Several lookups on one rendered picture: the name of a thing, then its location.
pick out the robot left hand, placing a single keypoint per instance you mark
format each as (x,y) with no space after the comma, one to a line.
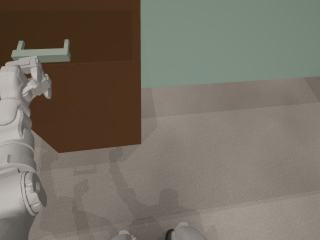
(15,85)

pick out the robot left forearm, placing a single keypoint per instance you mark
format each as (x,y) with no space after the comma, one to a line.
(17,144)

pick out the drawer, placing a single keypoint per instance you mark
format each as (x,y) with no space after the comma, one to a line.
(103,35)

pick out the robot right thigh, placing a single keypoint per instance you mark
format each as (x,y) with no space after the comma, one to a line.
(187,233)

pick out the left robot shin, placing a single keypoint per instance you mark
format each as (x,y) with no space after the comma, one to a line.
(123,232)

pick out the left robot upper arm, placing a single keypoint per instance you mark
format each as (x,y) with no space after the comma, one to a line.
(21,198)

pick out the handle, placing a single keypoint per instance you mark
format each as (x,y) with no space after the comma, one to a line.
(44,55)

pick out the cabinet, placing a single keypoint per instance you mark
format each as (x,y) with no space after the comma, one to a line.
(93,105)

